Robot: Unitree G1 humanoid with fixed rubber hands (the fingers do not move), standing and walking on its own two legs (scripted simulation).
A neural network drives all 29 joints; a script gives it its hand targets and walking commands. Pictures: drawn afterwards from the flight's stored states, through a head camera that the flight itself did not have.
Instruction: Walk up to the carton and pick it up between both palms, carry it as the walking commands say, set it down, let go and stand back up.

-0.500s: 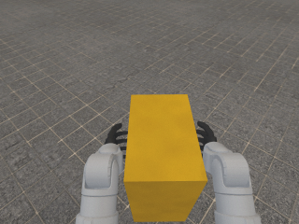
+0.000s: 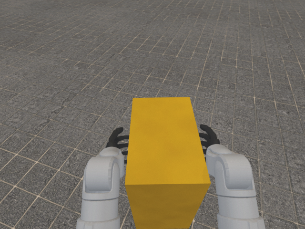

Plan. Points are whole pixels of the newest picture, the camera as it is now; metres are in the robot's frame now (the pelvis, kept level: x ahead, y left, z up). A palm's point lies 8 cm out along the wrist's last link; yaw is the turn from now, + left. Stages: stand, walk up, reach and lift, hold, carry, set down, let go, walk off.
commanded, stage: carry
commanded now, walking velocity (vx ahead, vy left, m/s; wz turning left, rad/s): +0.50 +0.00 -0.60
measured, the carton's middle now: (161, 165) +0.30 +0.00 +0.02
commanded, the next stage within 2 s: hold in 1.88 s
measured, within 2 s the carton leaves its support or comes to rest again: neither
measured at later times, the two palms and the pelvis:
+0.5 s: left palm (146, 81) +0.62 +0.04 +0.08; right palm (213, 86) +0.57 -0.20 +0.09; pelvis +0.29 -0.02 -0.02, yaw -13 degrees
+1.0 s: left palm (157, 77) +0.66 -0.01 +0.07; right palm (221, 86) +0.59 -0.24 +0.07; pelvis +0.34 -0.04 -0.02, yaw -15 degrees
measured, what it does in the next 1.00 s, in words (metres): walks ahead, turning right: right foot, then left foot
